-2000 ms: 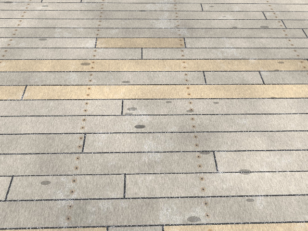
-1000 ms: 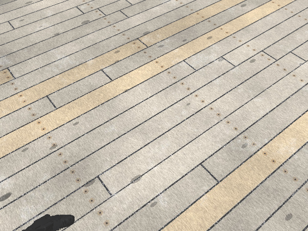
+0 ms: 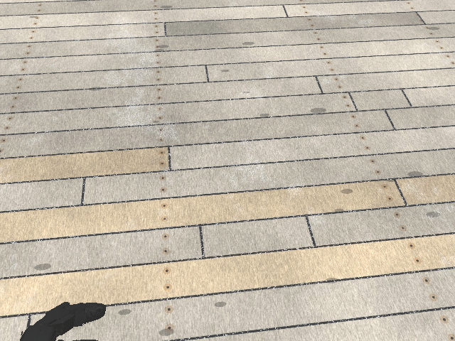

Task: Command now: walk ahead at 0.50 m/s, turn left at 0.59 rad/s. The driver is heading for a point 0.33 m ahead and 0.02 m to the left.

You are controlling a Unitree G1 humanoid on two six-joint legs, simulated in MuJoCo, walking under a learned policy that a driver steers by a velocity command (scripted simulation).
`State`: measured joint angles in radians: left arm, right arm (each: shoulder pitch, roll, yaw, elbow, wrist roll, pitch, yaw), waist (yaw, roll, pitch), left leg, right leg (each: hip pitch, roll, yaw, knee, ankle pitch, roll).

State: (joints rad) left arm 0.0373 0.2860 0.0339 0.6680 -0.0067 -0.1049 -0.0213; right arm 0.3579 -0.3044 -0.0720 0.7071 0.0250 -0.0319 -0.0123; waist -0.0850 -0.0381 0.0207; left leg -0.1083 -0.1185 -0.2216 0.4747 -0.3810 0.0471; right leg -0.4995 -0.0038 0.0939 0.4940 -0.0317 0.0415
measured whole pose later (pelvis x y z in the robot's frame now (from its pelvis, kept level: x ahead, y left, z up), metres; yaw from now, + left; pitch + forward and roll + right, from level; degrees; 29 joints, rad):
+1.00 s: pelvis +0.30 +0.01 +0.00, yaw +11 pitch -1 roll +0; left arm 0.23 0.24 0.01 0.91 0.01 -0.02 0.02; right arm 0.18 -0.23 -0.04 0.86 -0.01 0.00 -0.02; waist 0.00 0.01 0.02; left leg -0.29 -0.02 -0.02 0.51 -0.21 0.00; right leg -0.21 -0.03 0.01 0.54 -0.31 0.03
